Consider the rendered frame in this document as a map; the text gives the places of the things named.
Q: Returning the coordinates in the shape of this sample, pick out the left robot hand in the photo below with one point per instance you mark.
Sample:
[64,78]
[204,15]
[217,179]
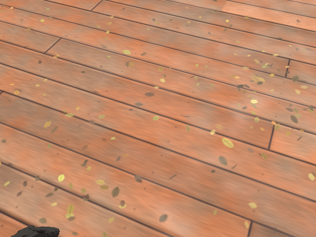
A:
[42,231]

